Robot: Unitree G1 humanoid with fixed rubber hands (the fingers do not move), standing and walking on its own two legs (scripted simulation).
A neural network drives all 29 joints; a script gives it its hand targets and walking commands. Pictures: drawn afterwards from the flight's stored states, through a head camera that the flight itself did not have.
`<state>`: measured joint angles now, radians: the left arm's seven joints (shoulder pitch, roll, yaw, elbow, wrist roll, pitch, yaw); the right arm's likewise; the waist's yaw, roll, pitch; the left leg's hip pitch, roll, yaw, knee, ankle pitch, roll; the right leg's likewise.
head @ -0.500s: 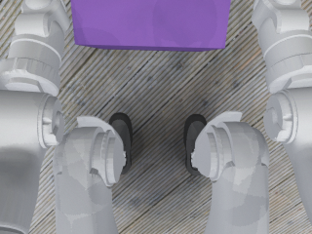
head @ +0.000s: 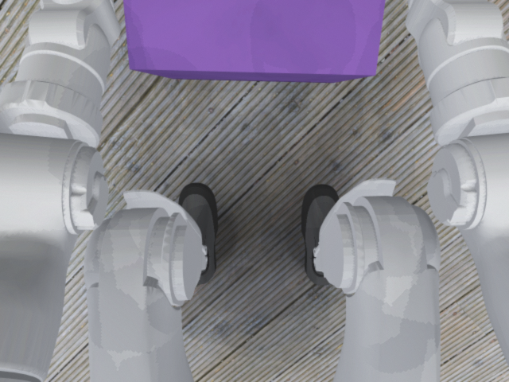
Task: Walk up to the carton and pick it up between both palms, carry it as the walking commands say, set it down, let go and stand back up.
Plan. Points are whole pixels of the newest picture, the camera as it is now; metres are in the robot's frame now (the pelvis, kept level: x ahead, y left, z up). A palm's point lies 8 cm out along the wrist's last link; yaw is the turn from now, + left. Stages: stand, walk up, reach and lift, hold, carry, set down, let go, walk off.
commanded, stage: reach and lift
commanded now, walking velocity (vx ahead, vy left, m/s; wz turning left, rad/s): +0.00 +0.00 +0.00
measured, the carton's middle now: out of the picture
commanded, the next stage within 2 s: none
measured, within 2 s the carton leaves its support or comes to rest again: leaves its support in 0.52 s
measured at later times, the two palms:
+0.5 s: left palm out of the picture +0.55 +0.16 -0.17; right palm out of the picture +0.55 -0.20 -0.17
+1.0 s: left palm out of the picture +0.56 +0.16 -0.10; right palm out of the picture +0.56 -0.20 -0.09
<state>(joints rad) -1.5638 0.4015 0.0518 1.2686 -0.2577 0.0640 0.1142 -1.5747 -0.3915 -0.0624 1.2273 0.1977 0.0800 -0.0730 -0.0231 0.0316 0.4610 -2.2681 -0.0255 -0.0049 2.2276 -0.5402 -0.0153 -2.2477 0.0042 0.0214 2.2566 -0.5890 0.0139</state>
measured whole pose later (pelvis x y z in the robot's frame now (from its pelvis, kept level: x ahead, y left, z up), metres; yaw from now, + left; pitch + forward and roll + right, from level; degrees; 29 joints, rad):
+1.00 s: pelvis +0.00 +0.00 +0.02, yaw -1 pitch +41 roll +1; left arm -1.38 0.32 0.21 0.99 -0.11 0.25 0.12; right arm -1.41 -0.32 -0.24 0.97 0.07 0.24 -0.06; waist -0.02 0.00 0.19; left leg -2.31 -0.01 -0.01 2.13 -0.53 -0.02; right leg -2.30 0.02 0.02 2.15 -0.56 0.01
